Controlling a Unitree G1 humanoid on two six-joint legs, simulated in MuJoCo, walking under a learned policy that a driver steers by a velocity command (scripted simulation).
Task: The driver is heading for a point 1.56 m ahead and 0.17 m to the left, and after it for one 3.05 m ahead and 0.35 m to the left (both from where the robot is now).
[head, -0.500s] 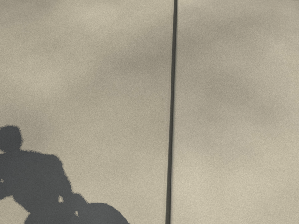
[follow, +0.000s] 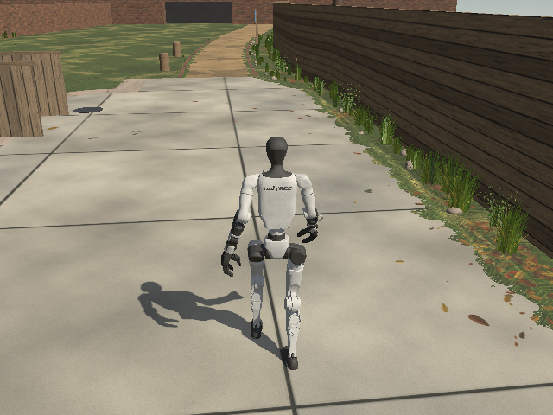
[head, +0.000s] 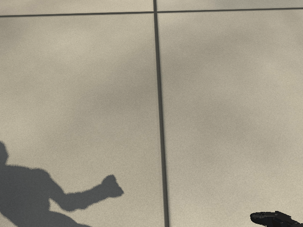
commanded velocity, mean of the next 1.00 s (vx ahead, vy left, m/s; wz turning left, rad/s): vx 0.37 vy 0.00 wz -0.02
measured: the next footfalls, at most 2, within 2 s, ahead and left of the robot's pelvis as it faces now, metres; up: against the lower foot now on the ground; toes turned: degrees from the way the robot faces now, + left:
left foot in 0.04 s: +0.19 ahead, +0.11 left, +0.00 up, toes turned -1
right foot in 0.58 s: +0.46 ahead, -0.09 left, +0.00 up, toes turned -5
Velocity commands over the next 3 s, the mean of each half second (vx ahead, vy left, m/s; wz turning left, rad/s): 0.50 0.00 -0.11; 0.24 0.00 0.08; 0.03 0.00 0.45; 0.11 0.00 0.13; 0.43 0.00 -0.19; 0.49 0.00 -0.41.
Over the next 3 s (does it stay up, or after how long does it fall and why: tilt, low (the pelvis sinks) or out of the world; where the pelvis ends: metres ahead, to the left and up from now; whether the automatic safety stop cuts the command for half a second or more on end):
stays up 0.90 0.08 0.00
